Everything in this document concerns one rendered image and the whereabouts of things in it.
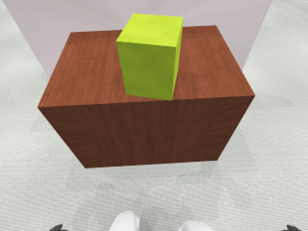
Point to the left robot thigh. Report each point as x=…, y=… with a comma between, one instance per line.
x=126, y=221

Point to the carton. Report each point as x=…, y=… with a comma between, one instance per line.
x=149, y=50

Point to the pedestal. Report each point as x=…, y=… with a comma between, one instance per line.
x=85, y=101

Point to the right robot thigh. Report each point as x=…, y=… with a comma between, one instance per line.
x=194, y=225

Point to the robot thigh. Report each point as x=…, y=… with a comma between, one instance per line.
x=126, y=221
x=194, y=225

